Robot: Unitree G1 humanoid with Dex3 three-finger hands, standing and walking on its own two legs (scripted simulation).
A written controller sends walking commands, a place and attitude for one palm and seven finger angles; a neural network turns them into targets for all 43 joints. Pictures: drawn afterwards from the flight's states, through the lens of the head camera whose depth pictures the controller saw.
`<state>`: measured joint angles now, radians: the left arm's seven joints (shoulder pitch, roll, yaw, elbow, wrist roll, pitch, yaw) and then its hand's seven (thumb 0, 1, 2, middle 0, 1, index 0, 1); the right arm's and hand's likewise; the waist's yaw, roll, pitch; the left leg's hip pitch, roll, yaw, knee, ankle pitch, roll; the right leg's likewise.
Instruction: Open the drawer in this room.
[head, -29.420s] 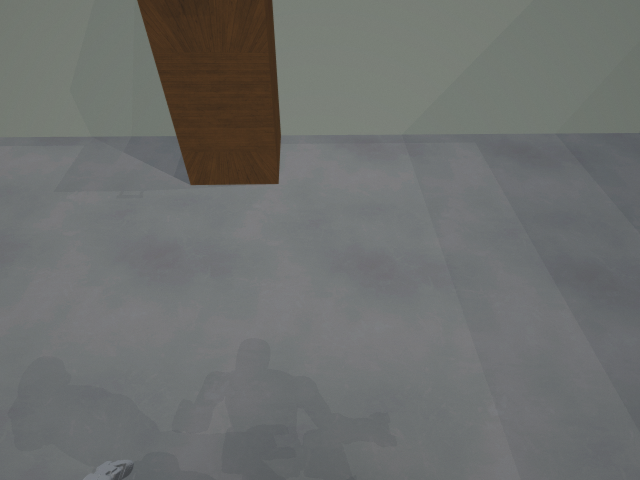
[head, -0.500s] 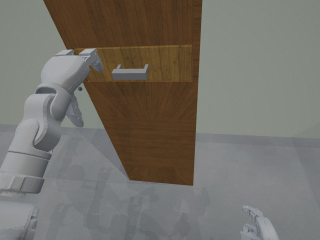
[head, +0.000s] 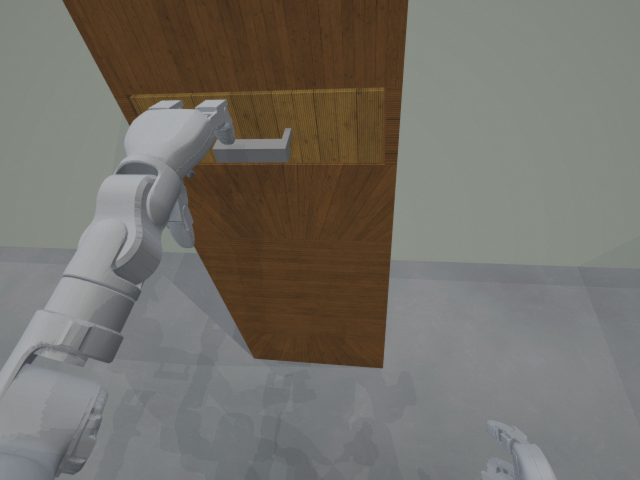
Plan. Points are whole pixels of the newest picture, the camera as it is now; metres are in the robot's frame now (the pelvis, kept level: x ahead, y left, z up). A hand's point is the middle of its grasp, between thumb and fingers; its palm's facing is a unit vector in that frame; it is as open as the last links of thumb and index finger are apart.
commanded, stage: move the hooked fingers above the handle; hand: left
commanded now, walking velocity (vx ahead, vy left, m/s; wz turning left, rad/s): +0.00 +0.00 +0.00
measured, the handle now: (255, 142) +0.55 +0.16 +0.13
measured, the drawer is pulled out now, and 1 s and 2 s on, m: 0.00 0.00 0.00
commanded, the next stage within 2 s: none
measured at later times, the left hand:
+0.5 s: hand (235, 159) +0.45 +0.15 +0.18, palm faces -0.03 +0.02 -1.00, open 13.8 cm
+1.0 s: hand (240, 157) +0.48 +0.16 +0.16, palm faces -0.11 +0.02 -0.99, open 13.8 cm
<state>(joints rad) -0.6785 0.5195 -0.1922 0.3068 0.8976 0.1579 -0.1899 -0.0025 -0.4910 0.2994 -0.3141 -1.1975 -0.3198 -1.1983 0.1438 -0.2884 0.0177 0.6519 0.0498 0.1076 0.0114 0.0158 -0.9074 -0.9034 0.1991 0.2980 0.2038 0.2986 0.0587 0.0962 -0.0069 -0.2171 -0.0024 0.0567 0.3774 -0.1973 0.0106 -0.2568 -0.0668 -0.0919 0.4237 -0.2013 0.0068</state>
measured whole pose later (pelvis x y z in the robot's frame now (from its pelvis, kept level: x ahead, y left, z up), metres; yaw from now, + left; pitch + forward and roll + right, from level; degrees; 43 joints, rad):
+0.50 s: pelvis +0.02 -0.01 +0.00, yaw +0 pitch +4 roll +1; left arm -0.81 0.47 -0.27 0.46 0.89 0.14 -0.21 0.00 -0.49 0.30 -0.31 -1.20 -0.32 -1.20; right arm 0.19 -0.30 0.00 0.67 0.06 0.13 -0.01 0.02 -0.91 -0.90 0.20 0.30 0.20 0.30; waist 0.03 0.09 -0.03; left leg -0.23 0.01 0.05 0.40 -0.23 0.00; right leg -0.28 -0.06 -0.10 0.45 -0.24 0.00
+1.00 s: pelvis +0.01 -0.01 +0.00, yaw -2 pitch +5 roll +1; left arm -0.90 0.50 -0.20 0.71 0.93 0.06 -0.20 0.00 -0.49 0.30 -0.33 -1.21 -0.32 -1.20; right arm 0.27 -0.30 -0.01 0.67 0.06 0.14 -0.04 0.01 -0.91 -0.90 0.20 0.30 0.20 0.30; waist -0.03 0.07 -0.03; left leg -0.26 0.02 0.08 0.40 -0.23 0.00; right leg -0.32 -0.04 -0.06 0.46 -0.23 0.00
